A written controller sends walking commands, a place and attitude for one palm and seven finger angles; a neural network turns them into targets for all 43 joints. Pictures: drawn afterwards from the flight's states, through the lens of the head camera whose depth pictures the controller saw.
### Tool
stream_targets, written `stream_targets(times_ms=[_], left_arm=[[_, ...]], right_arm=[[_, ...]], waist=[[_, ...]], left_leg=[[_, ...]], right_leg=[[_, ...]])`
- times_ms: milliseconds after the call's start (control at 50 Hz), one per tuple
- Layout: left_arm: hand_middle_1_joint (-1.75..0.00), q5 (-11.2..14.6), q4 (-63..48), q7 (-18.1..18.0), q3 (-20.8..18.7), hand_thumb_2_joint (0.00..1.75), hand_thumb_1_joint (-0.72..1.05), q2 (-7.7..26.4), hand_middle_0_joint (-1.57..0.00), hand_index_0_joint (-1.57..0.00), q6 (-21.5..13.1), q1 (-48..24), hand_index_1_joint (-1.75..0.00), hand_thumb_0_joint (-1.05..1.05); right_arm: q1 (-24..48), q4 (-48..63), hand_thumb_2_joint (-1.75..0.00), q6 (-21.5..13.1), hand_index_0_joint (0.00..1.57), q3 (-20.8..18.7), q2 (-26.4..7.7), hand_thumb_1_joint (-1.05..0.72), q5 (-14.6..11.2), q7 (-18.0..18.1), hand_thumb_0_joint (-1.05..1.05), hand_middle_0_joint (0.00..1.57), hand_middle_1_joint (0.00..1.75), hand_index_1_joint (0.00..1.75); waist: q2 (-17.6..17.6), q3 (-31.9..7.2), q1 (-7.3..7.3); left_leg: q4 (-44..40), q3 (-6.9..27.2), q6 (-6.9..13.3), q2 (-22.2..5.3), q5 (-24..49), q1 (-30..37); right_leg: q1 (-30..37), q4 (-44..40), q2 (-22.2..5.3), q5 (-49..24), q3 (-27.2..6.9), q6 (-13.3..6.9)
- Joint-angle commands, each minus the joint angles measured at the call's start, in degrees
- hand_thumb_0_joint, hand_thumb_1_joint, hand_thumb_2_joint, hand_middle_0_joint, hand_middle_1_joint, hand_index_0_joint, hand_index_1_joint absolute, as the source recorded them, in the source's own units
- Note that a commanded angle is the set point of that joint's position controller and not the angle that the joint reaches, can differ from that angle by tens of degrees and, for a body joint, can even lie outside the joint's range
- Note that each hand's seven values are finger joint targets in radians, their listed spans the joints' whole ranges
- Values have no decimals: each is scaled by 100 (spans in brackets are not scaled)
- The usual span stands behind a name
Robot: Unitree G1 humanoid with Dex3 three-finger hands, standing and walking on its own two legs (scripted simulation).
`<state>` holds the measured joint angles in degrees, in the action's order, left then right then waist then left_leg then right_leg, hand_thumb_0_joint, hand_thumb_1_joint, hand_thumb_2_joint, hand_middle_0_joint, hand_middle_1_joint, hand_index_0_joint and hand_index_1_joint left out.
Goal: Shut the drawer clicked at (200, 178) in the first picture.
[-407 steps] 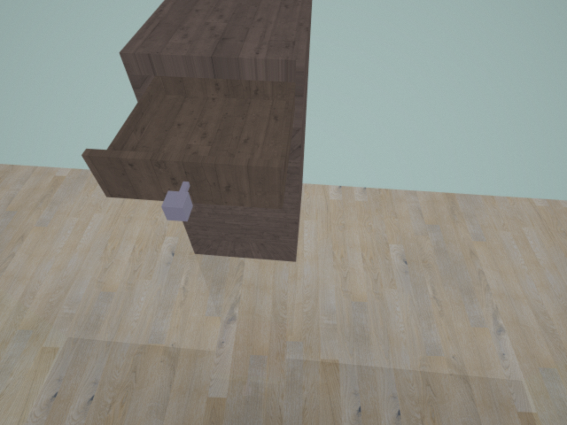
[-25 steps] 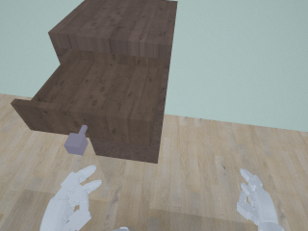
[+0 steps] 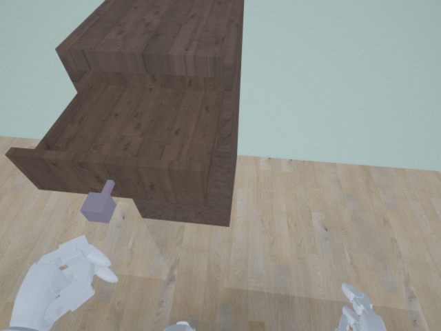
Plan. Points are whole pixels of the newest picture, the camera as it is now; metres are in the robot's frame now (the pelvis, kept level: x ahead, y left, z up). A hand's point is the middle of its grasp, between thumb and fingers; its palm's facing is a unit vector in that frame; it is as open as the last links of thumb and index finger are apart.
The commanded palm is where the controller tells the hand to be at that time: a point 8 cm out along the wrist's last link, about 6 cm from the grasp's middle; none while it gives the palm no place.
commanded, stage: raise the hand and make a fist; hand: left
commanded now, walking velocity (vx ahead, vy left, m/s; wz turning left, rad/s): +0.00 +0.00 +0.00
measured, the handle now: (103, 198) +0.35 +0.25 +0.03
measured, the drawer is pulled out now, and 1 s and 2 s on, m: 0.29 0.29 0.29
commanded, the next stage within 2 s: bring the fist close to the handle in 1.00 s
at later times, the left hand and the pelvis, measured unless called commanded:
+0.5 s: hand (60, 286) +0.17 +0.22 +0.11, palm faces -0.03 -1.00 -0.08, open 3.2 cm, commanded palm +0.13 +0.27 +0.12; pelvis +0.01 +0.04 +0.02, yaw +0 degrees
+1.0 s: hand (56, 283) +0.17 +0.22 +0.12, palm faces -0.03 -0.99 -0.10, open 3.3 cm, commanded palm +0.12 +0.28 +0.13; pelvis +0.01 +0.04 +0.02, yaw +0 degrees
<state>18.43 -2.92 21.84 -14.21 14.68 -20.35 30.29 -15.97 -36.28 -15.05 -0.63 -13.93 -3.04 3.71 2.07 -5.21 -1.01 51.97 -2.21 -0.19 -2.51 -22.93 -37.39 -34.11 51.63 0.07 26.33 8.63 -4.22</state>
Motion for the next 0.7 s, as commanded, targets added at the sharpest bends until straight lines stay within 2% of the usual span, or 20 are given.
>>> stream_targets(times_ms=[0,60,80,120,140,160,180,240,260,280,300,340,480,520,540,600,660,680], left_arm=[[-130,194,-1426,-24,-402,90,90,690,-112,-112,-534,282,-130,0],[-136,120,-1504,-146,-326,90,90,629,-118,-118,-536,483,-136,0],[-138,98,-1595,-176,-415,90,90,733,-120,-120,-544,465,-138,0],[-143,37,-1772,-215,-121,90,90,529,-124,-124,-493,534,-143,0],[-145,-14,-1840,-290,-114,90,90,553,-126,-126,-447,458,-145,0],[-147,-8,-1932,-311,-24,90,90,466,-128,-128,-395,502,-147,0],[-149,-36,-1933,-354,-182,90,90,620,-130,-130,-338,538,-149,0],[-156,-115,-2162,-430,-185,90,90,637,-136,-136,-176,690,-156,0],[-158,-98,-2234,-415,52,90,90,409,-138,-138,-106,699,-158,0],[-160,-102,-2351,-427,-19,90,90,505,-140,-140,-54,585,-160,0],[-160,-111,-2463,-412,111,90,90,432,-140,-140,7,599,-160,0],[-160,-159,-2406,-448,63,90,90,523,-140,-140,165,492,-160,0],[-160,-142,-2878,-412,61,90,90,528,-140,-140,522,515,-160,0],[-160,-134,-2996,-409,114,90,90,531,-140,-140,594,360,-160,0],[-160,-141,-2900,-453,-22,90,90,627,-140,-140,634,339,-160,0],[-160,-121,-2923,-441,12,90,90,531,-140,-140,741,427,-160,0],[-160,-135,-2822,-456,93,90,90,454,-140,-140,817,508,-160,0],[-160,-151,-2841,-455,127,90,90,466,-140,-140,811,418,-160,0]], right_arm=[[756,1100,-90,-661,20,-296,-582,-90,-25,11,0,20,30,30],[756,1058,-90,-719,20,-315,-587,-90,-21,-15,0,20,30,30],[748,1063,-90,-731,20,-335,-607,-90,-25,-18,0,20,30,30],[815,1137,-90,-767,20,-293,-599,-90,-28,-37,0,20,30,30],[838,1129,-90,-748,20,-284,-613,-90,-13,-45,0,20,30,30],[809,1165,-90,-750,20,-274,-607,-90,-19,-59,0,20,30,30],[809,1174,-90,-733,20,-284,-597,-90,-26,-57,0,20,30,30],[888,1228,-90,-696,20,-238,-579,-90,-16,-79,0,20,30,30],[862,1284,-90,-676,20,-200,-566,-90,-24,-92,0,20,30,30],[888,1296,-90,-670,20,-192,-567,-90,-32,-97,0,20,30,30],[886,1346,-90,-677,20,-162,-574,-90,-25,-98,0,20,30,30],[974,1299,-90,-636,20,-114,-584,-90,-13,-96,0,20,30,30],[984,1394,-90,-649,20,-9,-548,-90,-37,-108,0,20,30,30],[991,1411,-90,-685,20,24,-554,-90,-44,-94,0,20,30,30],[1052,1343,-90,-681,20,26,-570,-90,-45,-76,0,20,30,30],[1040,1362,-90,-727,20,51,-561,-90,-64,-79,0,20,30,30],[1032,1327,-90,-755,20,41,-580,-90,-70,-86,0,20,30,30],[1037,1331,-90,-774,20,46,-599,-90,-64,-84,0,20,30,30]], waist=[[-242,-867,198],[-253,-712,192],[-220,-806,219],[70,-609,200],[-57,-545,188],[26,-573,194],[-30,-597,223],[36,-638,279],[78,-552,227],[108,-531,237],[158,-558,219],[6,-290,196],[182,-450,271],[130,-353,233],[-5,-256,249],[151,-237,282],[47,-142,279],[118,-96,269]], left_leg=[[-550,327,207,245,1098,593],[-676,315,219,233,1223,779],[-735,313,218,232,1264,858],[-871,310,235,220,1292,1036],[-909,334,248,197,1274,1081],[-961,333,244,207,1247,1155],[-1014,347,234,188,1255,1186],[-1109,368,237,168,1383,1348],[-1162,368,227,170,1355,1399],[-1205,397,212,151,1365,1436],[-1230,416,214,143,1404,1522],[-1293,471,218,122,1228,1454],[-1516,534,156,98,1329,1763],[-1577,563,154,87,1220,1789],[-1622,594,158,74,1124,1761],[-1729,587,119,86,1143,1835],[-1772,575,126,102,1007,1780],[-1782,563,126,107,1000,1787]], right_leg=[[875,-1412,-329,-1347,-1290,589],[805,-1378,-245,-1539,-1081,511],[851,-1345,-212,-1542,-1008,473],[713,-1296,-130,-1486,-786,382],[685,-1305,-96,-1422,-718,370],[681,-1309,-73,-1400,-689,359],[731,-1305,-50,-1418,-628,343],[841,-1304,-10,-1567,-523,317],[789,-1301,9,-1562,-460,322],[795,-1291,25,-1561,-406,314],[785,-1291,30,-1590,-380,315],[737,-1391,58,-1435,-369,308],[951,-1482,89,-1476,-276,289],[936,-1536,95,-1387,-259,298],[952,-1606,112,-1292,-269,289],[1037,-1638,110,-1293,-241,275],[1030,-1720,111,-1182,-247,289],[1033,-1730,104,-1175,-260,282]])
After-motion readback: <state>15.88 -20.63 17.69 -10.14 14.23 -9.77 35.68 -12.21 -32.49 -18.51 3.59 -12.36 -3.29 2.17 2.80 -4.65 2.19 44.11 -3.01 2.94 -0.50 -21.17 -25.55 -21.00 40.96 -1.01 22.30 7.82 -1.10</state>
